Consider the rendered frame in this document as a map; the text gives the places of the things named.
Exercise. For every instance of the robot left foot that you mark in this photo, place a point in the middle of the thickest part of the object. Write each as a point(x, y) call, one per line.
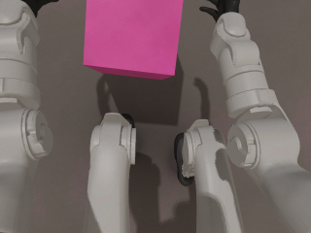
point(129, 119)

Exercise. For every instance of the left robot upper arm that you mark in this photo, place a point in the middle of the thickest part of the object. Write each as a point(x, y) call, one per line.
point(25, 138)

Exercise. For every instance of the right robot shin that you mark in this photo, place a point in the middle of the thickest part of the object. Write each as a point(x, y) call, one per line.
point(187, 171)

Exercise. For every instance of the left robot hand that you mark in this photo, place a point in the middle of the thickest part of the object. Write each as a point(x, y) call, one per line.
point(36, 5)

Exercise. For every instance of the left robot forearm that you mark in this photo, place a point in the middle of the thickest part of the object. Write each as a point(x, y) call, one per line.
point(19, 38)

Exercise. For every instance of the right robot forearm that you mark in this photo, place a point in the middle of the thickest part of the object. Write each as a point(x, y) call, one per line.
point(246, 89)

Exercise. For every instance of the right robot upper arm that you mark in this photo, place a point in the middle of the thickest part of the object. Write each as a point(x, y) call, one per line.
point(268, 149)

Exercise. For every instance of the carton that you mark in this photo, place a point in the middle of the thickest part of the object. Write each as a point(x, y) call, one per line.
point(133, 38)

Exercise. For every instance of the right robot hand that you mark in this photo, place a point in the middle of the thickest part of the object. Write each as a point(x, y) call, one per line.
point(223, 6)

